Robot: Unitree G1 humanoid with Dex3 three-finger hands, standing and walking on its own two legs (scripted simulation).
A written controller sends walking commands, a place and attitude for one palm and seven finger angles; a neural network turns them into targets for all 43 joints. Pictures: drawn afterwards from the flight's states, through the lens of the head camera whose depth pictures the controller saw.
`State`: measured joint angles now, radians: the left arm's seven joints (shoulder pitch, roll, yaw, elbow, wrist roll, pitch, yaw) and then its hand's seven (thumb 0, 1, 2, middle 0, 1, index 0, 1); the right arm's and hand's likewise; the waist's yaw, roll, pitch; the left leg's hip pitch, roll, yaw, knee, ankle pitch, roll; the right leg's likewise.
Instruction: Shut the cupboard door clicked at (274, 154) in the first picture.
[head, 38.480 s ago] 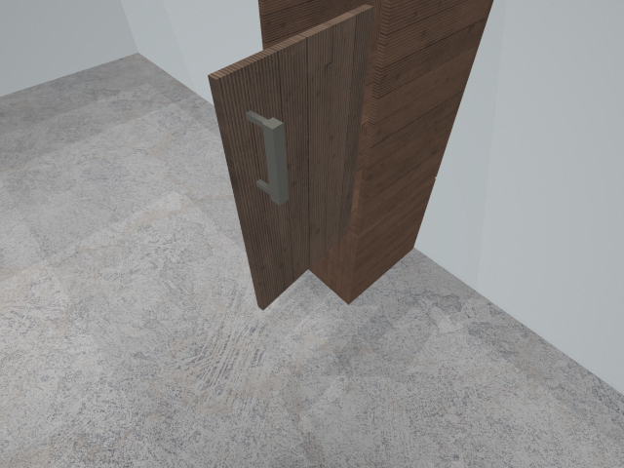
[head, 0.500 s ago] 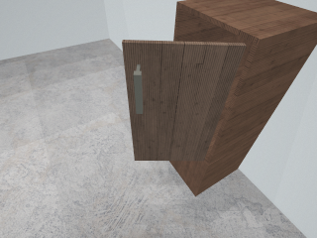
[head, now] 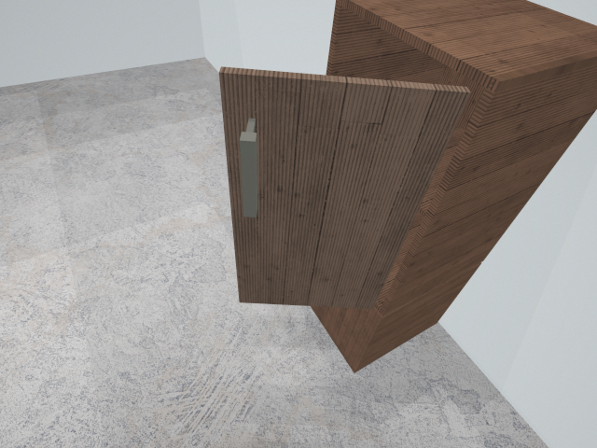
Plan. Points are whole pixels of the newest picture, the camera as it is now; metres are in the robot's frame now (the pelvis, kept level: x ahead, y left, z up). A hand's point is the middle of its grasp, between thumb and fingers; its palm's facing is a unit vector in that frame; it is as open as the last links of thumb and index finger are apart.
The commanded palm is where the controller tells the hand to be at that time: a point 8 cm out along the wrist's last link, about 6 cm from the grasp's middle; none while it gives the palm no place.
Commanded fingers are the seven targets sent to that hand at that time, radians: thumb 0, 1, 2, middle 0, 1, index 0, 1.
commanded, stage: shuffle to correct the standing spot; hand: left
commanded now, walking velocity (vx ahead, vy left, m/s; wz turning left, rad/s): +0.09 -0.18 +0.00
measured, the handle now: (251, 169) +0.49 +0.12 +0.12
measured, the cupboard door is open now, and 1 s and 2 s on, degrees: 59 59 59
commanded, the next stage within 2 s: come to a stop and stand still in 0.32 s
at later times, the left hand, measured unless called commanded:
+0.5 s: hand out of the picture +0.06 +0.12 -0.19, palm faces +0.10 -0.98 -0.15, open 7.4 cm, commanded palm none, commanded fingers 0.00 0.90 0.90 -0.20 -0.30 -0.20 -0.30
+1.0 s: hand out of the picture +0.04 +0.12 -0.17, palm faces +0.07 -0.98 -0.21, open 7.4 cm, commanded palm none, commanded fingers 0.00 0.90 0.90 -0.20 -0.30 -0.20 -0.30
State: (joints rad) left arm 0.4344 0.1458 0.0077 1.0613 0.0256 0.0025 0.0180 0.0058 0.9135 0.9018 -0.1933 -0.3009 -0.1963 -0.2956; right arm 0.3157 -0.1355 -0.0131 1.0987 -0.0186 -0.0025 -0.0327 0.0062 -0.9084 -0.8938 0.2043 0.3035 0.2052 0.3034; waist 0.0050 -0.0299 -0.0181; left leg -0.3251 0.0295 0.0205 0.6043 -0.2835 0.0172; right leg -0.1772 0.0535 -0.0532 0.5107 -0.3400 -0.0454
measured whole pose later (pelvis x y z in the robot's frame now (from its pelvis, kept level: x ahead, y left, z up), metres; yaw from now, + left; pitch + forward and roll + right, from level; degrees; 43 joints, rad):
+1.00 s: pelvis +0.04 -0.05 +0.00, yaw +3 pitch -1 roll -1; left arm 0.34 0.15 0.00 1.01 0.02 -0.01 0.05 0.01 0.91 0.90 -0.20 -0.30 -0.20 -0.30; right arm 0.21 -0.16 -0.03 0.97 -0.01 0.01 -0.02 0.00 -0.94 -0.89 0.20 0.30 0.21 0.30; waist -0.01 0.03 0.02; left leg -0.31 0.02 0.14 0.60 -0.28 0.06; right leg -0.19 0.00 -0.16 0.55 -0.34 -0.05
